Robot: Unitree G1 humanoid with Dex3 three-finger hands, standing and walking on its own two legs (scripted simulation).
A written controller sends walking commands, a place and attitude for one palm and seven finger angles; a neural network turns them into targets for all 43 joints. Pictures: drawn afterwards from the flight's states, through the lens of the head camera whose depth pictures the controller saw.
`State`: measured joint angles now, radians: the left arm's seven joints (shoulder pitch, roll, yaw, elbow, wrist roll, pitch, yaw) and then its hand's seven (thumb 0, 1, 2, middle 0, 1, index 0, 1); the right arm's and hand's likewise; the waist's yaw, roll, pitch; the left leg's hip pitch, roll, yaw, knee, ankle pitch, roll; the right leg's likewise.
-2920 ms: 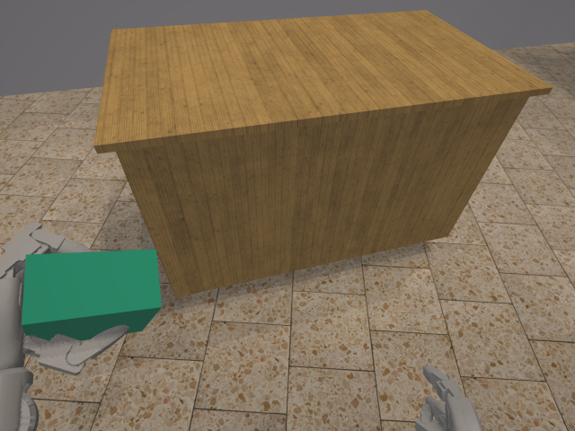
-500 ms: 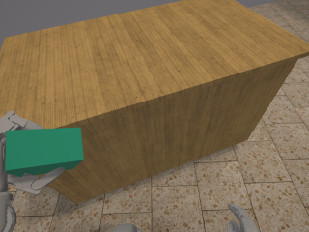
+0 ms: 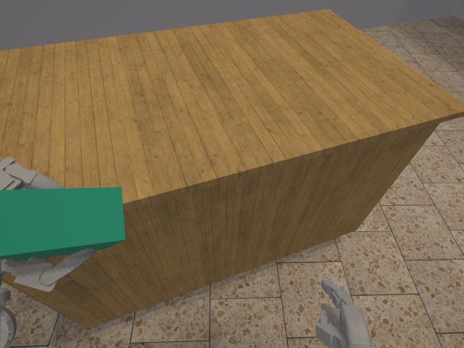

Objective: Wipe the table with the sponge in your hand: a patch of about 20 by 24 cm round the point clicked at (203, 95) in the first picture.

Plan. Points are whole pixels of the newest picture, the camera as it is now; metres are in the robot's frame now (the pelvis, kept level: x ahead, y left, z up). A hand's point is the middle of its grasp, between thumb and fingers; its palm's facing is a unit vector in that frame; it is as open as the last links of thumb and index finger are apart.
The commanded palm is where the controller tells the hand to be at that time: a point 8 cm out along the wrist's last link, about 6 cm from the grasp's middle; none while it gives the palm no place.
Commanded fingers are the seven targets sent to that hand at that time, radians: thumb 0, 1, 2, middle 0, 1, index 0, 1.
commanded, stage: come to a stop and stand still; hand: left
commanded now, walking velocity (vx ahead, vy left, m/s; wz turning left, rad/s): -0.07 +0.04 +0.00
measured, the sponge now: (80, 224) +0.23 +0.21 +0.17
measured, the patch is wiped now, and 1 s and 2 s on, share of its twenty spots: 0.00 0.00 0.00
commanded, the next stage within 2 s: look again from close up in 1.22 s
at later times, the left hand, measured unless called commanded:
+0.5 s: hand (17, 272) +0.16 +0.24 +0.17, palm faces +0.41 -0.81 -0.42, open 10.3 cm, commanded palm +0.12 +0.28 +0.18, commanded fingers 0.00 0.10 1.30 -1.20 -1.60 -1.20 -1.60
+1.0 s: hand out of the picture +0.11 +0.24 +0.17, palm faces +0.41 -0.82 -0.41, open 10.3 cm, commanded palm +0.06 +0.28 +0.18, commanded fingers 0.00 0.10 1.30 -1.20 -1.60 -1.20 -1.60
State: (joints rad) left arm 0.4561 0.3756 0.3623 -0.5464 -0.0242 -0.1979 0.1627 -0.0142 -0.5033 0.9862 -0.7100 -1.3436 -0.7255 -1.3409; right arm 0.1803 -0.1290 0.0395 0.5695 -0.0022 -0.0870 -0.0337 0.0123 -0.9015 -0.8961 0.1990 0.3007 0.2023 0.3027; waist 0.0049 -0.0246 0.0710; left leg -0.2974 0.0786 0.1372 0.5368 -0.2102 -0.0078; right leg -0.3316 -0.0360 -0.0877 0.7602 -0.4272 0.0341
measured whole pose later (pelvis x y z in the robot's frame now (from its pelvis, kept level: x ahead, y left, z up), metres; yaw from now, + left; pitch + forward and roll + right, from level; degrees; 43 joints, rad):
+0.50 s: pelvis -0.04 +0.00 +0.00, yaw +0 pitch -1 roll +1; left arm 0.51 0.39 0.36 -0.54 -0.01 -0.20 0.17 -0.01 -0.50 0.99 -0.71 -1.34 -0.73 -1.34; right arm 0.21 -0.24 -0.02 0.57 0.01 -0.04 -0.08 0.01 -0.90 -0.90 0.20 0.30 0.20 0.30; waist 0.01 -0.04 0.05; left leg -0.21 0.02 0.09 0.51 -0.28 0.00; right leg -0.33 -0.04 -0.08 0.61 -0.31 0.01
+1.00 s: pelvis -0.11 +0.00 +0.01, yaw +0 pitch -2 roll -1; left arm 0.46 0.36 0.34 -0.45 -0.01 -0.19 0.16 -0.01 -0.51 0.99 -0.71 -1.34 -0.73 -1.34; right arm 0.25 -0.21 0.02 0.61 0.00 -0.07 -0.07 0.01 -0.90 -0.90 0.20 0.30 0.20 0.30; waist 0.00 0.01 0.05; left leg -0.29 0.04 0.05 0.49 -0.17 0.00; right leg -0.28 0.01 -0.06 0.49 -0.23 0.00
